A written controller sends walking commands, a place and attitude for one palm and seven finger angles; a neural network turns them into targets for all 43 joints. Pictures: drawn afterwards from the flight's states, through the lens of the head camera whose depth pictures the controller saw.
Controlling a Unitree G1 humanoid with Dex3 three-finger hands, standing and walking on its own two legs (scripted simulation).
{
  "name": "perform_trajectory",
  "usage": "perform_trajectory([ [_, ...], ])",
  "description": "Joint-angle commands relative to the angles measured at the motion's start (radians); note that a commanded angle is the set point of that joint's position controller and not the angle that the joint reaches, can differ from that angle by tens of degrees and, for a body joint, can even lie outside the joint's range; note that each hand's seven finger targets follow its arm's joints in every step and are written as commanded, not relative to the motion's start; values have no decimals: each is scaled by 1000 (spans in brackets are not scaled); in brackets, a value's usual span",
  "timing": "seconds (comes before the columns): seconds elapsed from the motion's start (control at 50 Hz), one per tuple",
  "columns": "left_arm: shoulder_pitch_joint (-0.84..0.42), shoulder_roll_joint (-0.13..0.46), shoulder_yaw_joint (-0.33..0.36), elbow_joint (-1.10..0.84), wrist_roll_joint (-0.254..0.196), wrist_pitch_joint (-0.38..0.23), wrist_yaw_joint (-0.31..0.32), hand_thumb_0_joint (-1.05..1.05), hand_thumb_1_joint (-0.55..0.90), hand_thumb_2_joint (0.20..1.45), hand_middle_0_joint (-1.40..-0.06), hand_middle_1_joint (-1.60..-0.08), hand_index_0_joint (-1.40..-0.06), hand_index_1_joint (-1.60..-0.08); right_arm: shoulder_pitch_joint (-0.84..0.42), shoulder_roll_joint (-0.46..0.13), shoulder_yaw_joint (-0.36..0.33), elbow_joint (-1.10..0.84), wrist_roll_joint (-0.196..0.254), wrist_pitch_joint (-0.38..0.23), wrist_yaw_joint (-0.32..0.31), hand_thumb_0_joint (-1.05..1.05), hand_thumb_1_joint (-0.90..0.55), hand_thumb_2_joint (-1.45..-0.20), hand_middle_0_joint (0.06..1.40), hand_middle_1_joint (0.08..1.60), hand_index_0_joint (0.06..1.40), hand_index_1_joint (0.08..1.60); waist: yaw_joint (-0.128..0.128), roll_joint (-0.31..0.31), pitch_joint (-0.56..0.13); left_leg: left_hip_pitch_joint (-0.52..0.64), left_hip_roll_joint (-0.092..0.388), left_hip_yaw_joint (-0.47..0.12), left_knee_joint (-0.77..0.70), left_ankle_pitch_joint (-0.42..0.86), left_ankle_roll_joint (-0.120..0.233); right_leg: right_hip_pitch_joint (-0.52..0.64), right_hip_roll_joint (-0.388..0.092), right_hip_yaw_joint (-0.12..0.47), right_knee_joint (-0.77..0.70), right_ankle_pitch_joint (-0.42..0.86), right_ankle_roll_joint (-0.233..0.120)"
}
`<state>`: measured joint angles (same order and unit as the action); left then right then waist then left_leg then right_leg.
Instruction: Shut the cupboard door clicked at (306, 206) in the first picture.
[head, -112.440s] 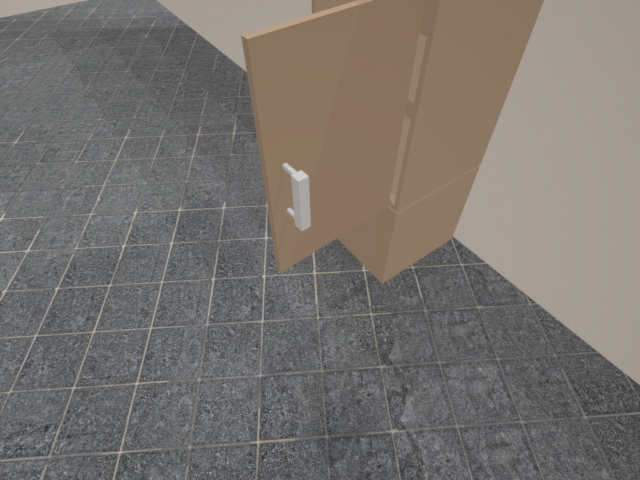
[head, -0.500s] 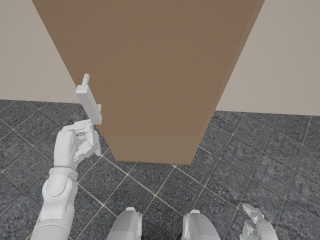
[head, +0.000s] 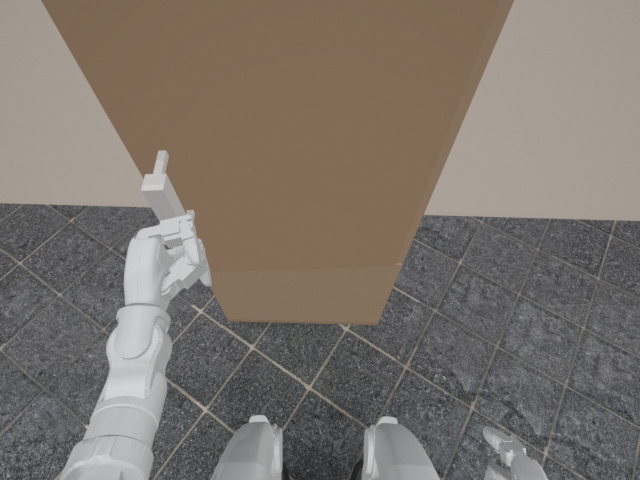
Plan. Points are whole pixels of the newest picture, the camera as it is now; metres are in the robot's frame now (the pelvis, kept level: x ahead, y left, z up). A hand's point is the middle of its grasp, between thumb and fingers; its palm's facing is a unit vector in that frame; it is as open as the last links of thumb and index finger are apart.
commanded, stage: bring the fist close to the handle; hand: left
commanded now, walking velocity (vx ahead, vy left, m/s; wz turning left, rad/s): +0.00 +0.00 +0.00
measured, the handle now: (175, 203) +0.46 +0.21 +0.03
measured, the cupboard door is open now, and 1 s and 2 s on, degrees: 4 0 0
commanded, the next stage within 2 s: push the door shut along its arc in 0.12 s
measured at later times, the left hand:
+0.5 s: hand (195, 243) +0.40 +0.17 +0.03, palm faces -0.01 -1.00 -0.04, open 3.1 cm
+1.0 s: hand (197, 234) +0.41 +0.17 +0.03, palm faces -0.14 -0.99 -0.05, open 3.2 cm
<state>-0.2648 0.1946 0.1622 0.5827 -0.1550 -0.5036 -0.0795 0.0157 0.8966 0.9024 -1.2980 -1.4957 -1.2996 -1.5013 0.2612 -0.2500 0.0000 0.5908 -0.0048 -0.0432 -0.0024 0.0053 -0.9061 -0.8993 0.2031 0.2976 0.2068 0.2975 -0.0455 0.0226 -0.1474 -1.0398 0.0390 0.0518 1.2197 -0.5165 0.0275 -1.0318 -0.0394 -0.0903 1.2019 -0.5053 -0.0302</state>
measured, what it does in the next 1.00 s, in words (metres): stands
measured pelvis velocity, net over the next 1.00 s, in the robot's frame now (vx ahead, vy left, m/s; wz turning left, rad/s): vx -0.03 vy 0.00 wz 0.03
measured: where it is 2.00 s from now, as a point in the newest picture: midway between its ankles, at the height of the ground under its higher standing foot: outside the picture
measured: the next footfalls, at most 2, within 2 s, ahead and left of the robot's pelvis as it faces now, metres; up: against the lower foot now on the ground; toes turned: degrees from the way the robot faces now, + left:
none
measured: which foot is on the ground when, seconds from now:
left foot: down 0.00-1.00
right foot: down 0.00-1.00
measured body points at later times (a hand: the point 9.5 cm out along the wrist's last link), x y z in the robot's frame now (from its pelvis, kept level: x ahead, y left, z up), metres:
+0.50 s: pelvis +0.00 +0.00 -0.01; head +0.11 +0.01 +0.43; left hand +0.39 +0.23 +0.03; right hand +0.12 -0.26 -0.12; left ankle +0.04 +0.10 -0.63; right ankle +0.04 -0.11 -0.63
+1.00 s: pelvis -0.03 +0.00 -0.02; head +0.08 +0.03 +0.41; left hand +0.41 +0.23 +0.03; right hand +0.05 -0.27 -0.13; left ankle +0.04 +0.10 -0.63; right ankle +0.04 -0.11 -0.63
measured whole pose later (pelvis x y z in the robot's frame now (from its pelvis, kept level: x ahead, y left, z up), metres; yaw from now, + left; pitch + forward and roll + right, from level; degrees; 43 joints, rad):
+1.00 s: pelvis -0.03 +0.00 -0.02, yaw +2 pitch +21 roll -3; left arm -0.72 0.37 0.17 1.05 -0.18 -0.53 -0.32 0.02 0.90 0.90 -1.42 -1.50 -1.38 -1.50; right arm 0.29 -0.28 0.02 0.68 0.02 -0.07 -0.04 0.00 -0.91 -0.90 0.20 0.30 0.21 0.30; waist -0.09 0.02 -0.14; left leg -1.20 0.02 0.00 1.31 -0.48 0.04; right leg -1.16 -0.05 -0.13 1.27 -0.48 -0.03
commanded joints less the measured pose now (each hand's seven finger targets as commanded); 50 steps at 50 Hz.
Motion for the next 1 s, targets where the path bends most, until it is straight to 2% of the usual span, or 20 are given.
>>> perform_trajectory([
  [0.0, -251, 128, 34, -197, -14, -92, -10, 0, 900, 900, -1300, -1500, -1300, -1500, 18, -142, -58, -108, 4, -38, -15, 0, -900, -900, 200, 300, 200, 300, -6, -22, -357, 201, -35, -71, -172, 200, -10, 243, 39, 68, -171, 223, 7],
  [0.06, -286, 147, 45, -169, -15, -95, -21, 0, 900, 900, -1300, -1500, -1300, -1500, 15, -145, -57, -100, 5, -39, -22, 0, -900, -900, 200, 300, 200, 300, -11, -15, -345, 179, -38, -69, -166, 165, -6, 230, 37, 80, -179, 183, 9],
  [0.14, -285, 156, 56, -181, -28, -97, -29, 0, 900, 900, -1300, -1500, -1300, -1500, 21, -148, -58, -105, 5, -43, -25, 0, -900, -900, 200, 300, 200, 300, -6, -13, -382, 191, -40, -71, -162, 190, -4, 251, 39, 78, -171, 207, 7],
  [0.22, -312, 164, 59, -133, -25, -87, -44, 0, 900, 900, -1300, -1500, -1300, -1500, 16, -146, -57, -95, 8, -38, -28, 0, -900, -900, 200, 300, 200, 300, -15, -30, -346, 156, -40, -64, -159, 154, -5, 245, 34, 90, -185, 177, 13],
  [0.24, -360, 198, 76, -139, -22, -92, -47, 0, 900, 900, -1300, -1500, -1300, -1500, 23, -151, -56, -93, 9, -39, -33, 0, -900, -900, 200, 300, 200, 300, -23, -20, -354, 158, -40, -69, -153, 157, -1, 237, 37, 91, -180, 174, 11],
  [0.28, -430, 216, 83, -95, -16, -92, -59, 0, 900, 900, -1300, -1500, -1300, -1500, 22, -149, -52, -79, 8, -38, -38, 0, -900, -900, 200, 300, 200, 300, -34, -13, -347, 147, -38, -70, -145, 141, -2, 222, 33, 97, -179, 161, 12],
  [0.34, -522, 247, 92, -86, -23, -100, -87, 0, 900, 900, -1300, -1500, -1300, -1500, 36, -156, -52, -73, 9, -45, -45, 0, -900, -900, 200, 300, 200, 300, -38, 31, -394, 177, -37, -80, -136, 168, -2, 212, 37, 94, -162, 183, 5],
  [0.36, -519, 238, 88, -66, -23, -98, -97, 0, 900, 900, -1300, -1500, -1300, -1500, 38, -158, -53, -66, 8, -46, -43, 0, -900, -900, 200, 300, 200, 300, -33, 37, -430, 204, -35, -86, -137, 195, -7, 209, 37, 86, -150, 210, 4],
  [0.4, -518, 205, 63, -37, -33, -84, -119, 0, 900, 900, -1300, -1500, -1300, -1500, 47, -157, -55, -66, 12, -47, -38, 0, -900, -900, 200, 300, 200, 300, -39, 44, -429, 215, -34, -86, -134, 221, -8, 202, 38, 80, -148, 239, 5],
  [0.44, -562, 240, 79, -28, -34, -80, -133, 0, 900, 900, -1300, -1500, -1300, -1500, 64, -166, -57, -63, 13, -46, -41, 0, -900, -900, 200, 300, 200, 300, -49, 32, -447, 225, -32, -95, -126, 246, -5, 191, 42, 75, -137, 255, 3],
  [0.5, -638, 196, 32, -3, -31, -74, -153, 0, 900, 900, -1300, -1500, -1300, -1500, 75, -165, -59, -48, 16, -46, -36, 0, -900, -900, 200, 300, 200, 300, -67, 48, -439, 255, -28, -107, -130, 244, -9, 150, 41, 67, -141, 241, 3],
  [0.6, -732, 213, 36, 78, -17, -77, -160, 0, 900, 900, -1300, -1500, -1300, -1500, 97, -176, -64, -29, 16, -42, -34, 0, -900, -900, 200, 300, 200, 300, -88, 29, -426, 252, -26, -120, -127, 209, -7, 99, 41, 62, -142, 194, 3],
  [0.64, -781, 229, 43, 78, -16, -87, -163, 0, 900, 900, -1300, -1500, -1300, -1500, 109, -179, -62, -32, 14, -42, -33, 0, -900, -900, 200, 300, 200, 300, -89, 51, -445, 261, -30, -125, -127, 212, -5, 92, 44, 59, -135, 187, -2],
  [0.68, -843, 232, 34, 120, -10, -89, -172, 0, 900, 900, -1300, -1500, -1300, -1500, 112, -181, -62, -15, 17, -36, -35, 0, -900, -900, 200, 300, 200, 300, -113, 18, -419, 244, -29, -129, -126, 171, -3, 78, 43, 62, -147, 159, 2],
  [0.72, -881, 261, 44, 153, -4, -90, -184, 0, 900, 900, -1300, -1500, -1300, -1500, 115, -185, -59, -10, 18, -34, -38, 0, -900, -900, 200, 300, 200, 300, -114, 12, -417, 212, -32, -127, -122, 131, 0, 81, 43, 70, -151, 127, 1],
  [0.8, -985, 268, 19, 185, -6, -93, -208, 0, 900, 900, -1300, -1500, -1300, -1500, 120, -193, -55, 4, 20, -38, -44, 0, -900, -900, 200, 300, 200, 300, -141, 42, -411, 213, -33, -140, -122, 65, 3, 27, 44, 69, -153, 75, -3],
  [0.84, -1044, 242, -20, 189, -11, -90, -219, 0, 900, 900, -1300, -1500, -1300, -1500, 121, -191, -49, -1, 24, -45, -47, 0, -900, -900, 200, 300, 200, 300, -161, 71, -389, 199, -38, -142, -123, 13, 8, -5, 46, 72, -156, 42, -5],
  [0.88, -1067, 278, -8, 238, -9, -77, -223, 0, 900, 900, -1300, -1500, -1300, -1500, 119, -200, -44, 9, 27, -48, -51, 0, -900, -900, 200, 300, 200, 300, -170, 51, -363, 164, -36, -149, -127, -57, 7, -21, 46, 77, -160, -3, -4],
  [0.96, -1134, 288, -32, 233, -9, -69, -238, 0, 900, 900, -1300, -1500, -1300, -1500, 121, -209, -36, 8, 30, -63, -60, 0, -900, -900, 200, 300, 200, 300, -181, 105, -393, 179, -34, -167, -134, -116, 5, -65, 46, 74, -144, -28, -9],
  [0.98, -1142, 263, -51, 240, -13, -58, -239, 0, 900, 900, -1300, -1500, -1300, -1500, 120, -209, -33, 10, 31, -69, -61, 0, -900, -900, 200, 300, 200, 300, -192, 97, -390, 175, -34, -171, -136, -143, 7, -76, 46, 74, -146, -39, -7],
])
